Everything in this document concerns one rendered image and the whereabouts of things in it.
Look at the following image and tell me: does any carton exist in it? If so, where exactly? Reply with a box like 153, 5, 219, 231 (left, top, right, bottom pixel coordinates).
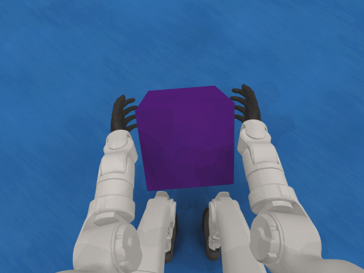
135, 86, 234, 191

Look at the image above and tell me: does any robot left foot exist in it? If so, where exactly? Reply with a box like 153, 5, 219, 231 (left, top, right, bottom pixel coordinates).
164, 214, 177, 263

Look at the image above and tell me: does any right robot hand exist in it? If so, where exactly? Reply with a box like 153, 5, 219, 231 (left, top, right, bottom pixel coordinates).
230, 84, 261, 123

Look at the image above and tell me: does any robot right forearm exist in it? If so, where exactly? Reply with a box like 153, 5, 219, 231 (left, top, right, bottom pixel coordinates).
237, 119, 321, 240

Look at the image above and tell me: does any left robot thigh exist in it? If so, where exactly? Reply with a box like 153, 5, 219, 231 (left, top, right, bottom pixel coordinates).
132, 196, 176, 273

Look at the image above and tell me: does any left robot hand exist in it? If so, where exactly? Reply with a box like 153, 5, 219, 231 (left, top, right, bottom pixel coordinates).
110, 94, 138, 133

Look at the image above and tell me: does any robot right upper arm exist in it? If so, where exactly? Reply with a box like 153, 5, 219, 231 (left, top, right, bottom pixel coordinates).
249, 212, 364, 273

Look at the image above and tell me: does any robot left upper arm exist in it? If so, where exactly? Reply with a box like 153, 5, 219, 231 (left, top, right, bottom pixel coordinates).
56, 221, 143, 273

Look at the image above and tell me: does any robot left forearm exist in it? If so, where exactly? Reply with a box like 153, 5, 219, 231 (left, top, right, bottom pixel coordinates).
73, 130, 138, 268

